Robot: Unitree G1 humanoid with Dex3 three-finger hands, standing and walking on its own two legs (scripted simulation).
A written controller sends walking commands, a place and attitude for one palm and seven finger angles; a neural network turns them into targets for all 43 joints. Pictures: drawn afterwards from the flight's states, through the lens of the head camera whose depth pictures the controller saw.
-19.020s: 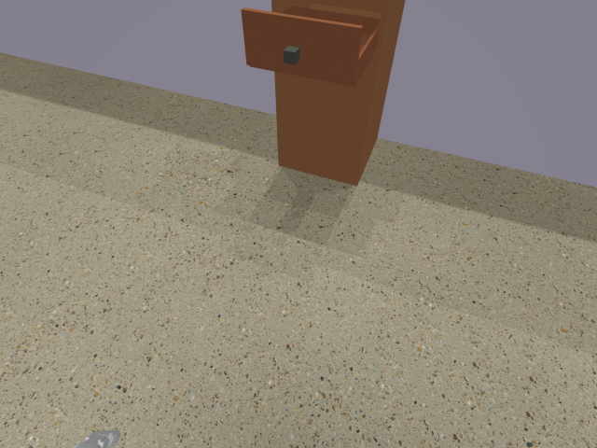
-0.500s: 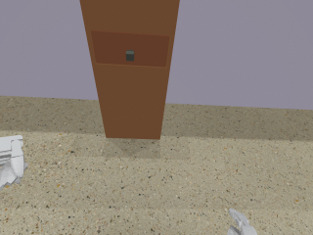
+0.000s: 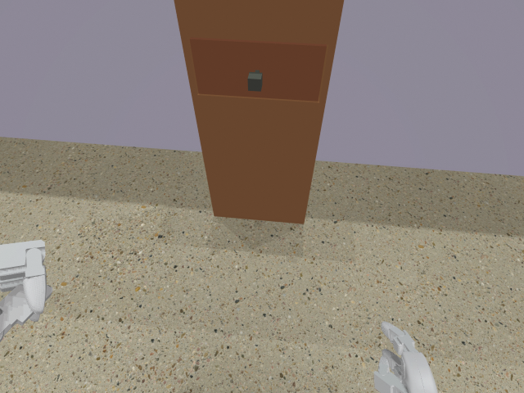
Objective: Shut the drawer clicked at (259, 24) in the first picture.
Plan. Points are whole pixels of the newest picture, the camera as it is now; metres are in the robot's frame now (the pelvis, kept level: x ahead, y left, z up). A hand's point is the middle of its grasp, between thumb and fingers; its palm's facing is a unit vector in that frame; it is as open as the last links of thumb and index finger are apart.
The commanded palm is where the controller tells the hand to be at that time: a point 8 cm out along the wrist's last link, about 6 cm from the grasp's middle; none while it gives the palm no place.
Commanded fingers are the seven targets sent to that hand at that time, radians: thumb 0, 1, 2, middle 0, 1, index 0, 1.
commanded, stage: stop stepping back and stand still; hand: left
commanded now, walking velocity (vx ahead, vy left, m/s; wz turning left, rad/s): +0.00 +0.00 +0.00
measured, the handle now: (255, 78) +0.93 +0.06 -0.01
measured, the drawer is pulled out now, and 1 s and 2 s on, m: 0.00 0.00 0.00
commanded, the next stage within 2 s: let the arm hang, fingers relaxed in 0.28 s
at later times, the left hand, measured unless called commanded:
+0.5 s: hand (90, 326) +0.21 +0.26 +0.00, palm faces +0.11 -0.87 -0.47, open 3.1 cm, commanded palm none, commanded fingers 0.00 0.90 0.90 -1.12 -1.30 -1.12 -1.30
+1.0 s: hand out of the picture -0.05 +0.23 -0.16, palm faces +0.02 -0.97 -0.26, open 5.8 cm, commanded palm none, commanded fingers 0.00 0.90 0.90 -0.20 -0.30 -0.20 -0.30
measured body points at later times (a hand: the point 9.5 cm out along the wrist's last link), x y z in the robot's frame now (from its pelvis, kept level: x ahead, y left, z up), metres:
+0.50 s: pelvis +0.01 +0.02 +0.00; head +0.02 -0.01 +0.45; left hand +0.20 +0.31 +0.03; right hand +0.17 -0.24 -0.11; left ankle +0.03 +0.13 -0.73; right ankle -0.01 -0.10 -0.73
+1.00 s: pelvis -0.01 +0.03 +0.01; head +0.02 +0.02 +0.46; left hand -0.05 +0.28 -0.14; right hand -0.03 -0.19 -0.15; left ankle +0.03 +0.13 -0.73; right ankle -0.01 -0.10 -0.73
